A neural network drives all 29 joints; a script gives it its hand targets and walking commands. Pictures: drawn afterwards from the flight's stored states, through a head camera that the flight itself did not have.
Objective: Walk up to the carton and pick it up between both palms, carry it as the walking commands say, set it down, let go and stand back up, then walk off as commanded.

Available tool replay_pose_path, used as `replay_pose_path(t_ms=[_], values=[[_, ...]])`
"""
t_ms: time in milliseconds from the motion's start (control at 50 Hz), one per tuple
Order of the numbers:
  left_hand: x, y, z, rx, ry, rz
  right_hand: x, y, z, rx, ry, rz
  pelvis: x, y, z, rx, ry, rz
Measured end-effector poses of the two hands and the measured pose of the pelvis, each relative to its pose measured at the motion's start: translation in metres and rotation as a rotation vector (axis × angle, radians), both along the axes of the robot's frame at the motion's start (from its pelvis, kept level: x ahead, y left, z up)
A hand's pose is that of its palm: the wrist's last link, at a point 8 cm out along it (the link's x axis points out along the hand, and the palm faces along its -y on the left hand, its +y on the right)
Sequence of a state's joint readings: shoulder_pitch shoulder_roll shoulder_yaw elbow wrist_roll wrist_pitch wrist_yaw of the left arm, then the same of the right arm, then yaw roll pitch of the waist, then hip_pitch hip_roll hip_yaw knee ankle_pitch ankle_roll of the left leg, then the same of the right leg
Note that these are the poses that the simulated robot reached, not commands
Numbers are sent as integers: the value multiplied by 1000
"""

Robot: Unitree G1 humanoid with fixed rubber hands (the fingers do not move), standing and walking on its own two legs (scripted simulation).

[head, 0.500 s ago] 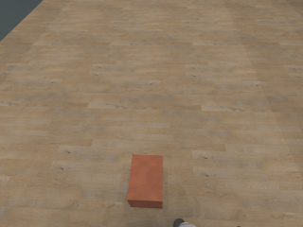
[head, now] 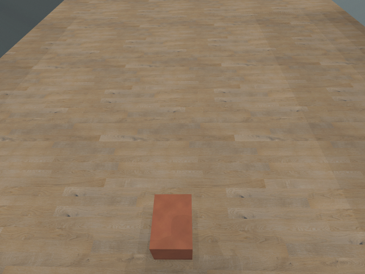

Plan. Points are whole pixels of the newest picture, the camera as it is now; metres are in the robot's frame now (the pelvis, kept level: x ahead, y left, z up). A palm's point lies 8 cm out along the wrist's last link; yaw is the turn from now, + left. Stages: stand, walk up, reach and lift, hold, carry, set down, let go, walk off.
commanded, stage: walk up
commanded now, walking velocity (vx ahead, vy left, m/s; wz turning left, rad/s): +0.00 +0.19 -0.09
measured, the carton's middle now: (173, 226) +0.47 +0.06 -0.67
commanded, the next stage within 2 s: none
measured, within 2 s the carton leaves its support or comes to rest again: neither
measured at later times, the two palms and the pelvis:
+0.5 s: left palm out of the picture +0.02 +0.33 -0.12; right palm out of the picture +0.02 -0.20 -0.08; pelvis -0.04 +0.07 +0.02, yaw -3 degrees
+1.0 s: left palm out of the picture -0.01 +0.25 -0.10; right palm out of the picture +0.02 -0.26 -0.14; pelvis -0.04 -0.01 +0.00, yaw -3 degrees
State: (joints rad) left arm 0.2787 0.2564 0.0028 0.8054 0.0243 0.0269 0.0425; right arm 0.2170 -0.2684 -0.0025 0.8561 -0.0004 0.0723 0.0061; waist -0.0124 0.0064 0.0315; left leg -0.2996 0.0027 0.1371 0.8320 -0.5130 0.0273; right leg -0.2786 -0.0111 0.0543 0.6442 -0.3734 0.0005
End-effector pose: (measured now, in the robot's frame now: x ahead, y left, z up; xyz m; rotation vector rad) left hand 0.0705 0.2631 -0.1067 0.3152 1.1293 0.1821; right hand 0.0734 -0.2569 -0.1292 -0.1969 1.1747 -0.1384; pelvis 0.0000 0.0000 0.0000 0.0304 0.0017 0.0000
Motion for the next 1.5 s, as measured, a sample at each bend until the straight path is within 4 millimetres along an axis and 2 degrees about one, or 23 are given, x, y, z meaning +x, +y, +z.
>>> replay_pose_path(t_ms=[80, 160, 280, 380, 500, 640, 760, 860, 900, 940, 1000, 1080, 1200, 1280, 1340, 1380, 1500], values=[[-16, 9, 11, 27, 9, 24, -3, 10, -1, 29, 12, 17, -7, 5, 5, 24, -1, 19], [-35, 24, 14, 39, 40, 23, -10, 24, -1, 42, 0, 10, -14, 18, 7, 31, -6, 8], [-47, 56, -6, 7, 65, 9, -27, 48, 3, -4, 8, 2, -27, 49, -1, -21, 7, -2], [-46, 63, -11, -58, 77, -29, -43, 56, 30, -69, -8, -35, -36, 65, 10, -70, 8, -35], [-47, 62, -17, -117, 78, -61, -53, 54, 53, -135, -53, -56, -44, 71, 16, -120, -1, -61], [-53, 54, -15, -110, 70, -65, -62, 47, 49, -123, -66, -60, -53, 63, 15, -108, -13, -65], [-53, 35, -9, -79, 58, -73, -68, 27, 36, -87, -66, -69, -57, 40, 12, -73, -16, -73], [-56, 8, -6, -37, 30, -61, -66, 4, 10, -22, -52, -66, -53, 10, 1, -11, -32, -66], [-64, -1, -9, -17, 35, -42, -63, -5, -4, 1, -45, -58, -51, 1, -7, 17, -39, -65], [-73, -8, -2, -8, 60, -21, -61, -6, -7, 28, -24, -61, -47, -3, -3, 33, -39, -65], [-82, -8, 11, 24, 109, -1, -58, -3, -9, 69, 13, -51, -41, -6, 5, 56, -15, -60], [-84, -1, 22, 56, 142, 0, -54, -1, -7, 83, 54, -49, -31, -5, 11, 63, 14, -59], [-83, 16, 16, 52, 154, 12, -38, 14, -4, 63, 47, -39, -21, 12, 9, 44, 17, -59], [-83, 36, 5, 24, 156, 20, -21, 34, 3, 35, 5, -22, -19, 35, 6, 18, 14, -56], [-80, 57, -11, -7, 167, 17, -16, 53, 6, 1, -17, -18, -18, 59, -1, -18, 17, -56], [-73, 69, -24, -30, 170, 2, -19, 66, 9, -22, -29, -29, -18, 72, -6, -39, 10, -67], [-37, 85, -23, -95, 95, -39, -32, 89, 35, -81, -30, -54, -23, 99, 8, -83, 8, -81]])
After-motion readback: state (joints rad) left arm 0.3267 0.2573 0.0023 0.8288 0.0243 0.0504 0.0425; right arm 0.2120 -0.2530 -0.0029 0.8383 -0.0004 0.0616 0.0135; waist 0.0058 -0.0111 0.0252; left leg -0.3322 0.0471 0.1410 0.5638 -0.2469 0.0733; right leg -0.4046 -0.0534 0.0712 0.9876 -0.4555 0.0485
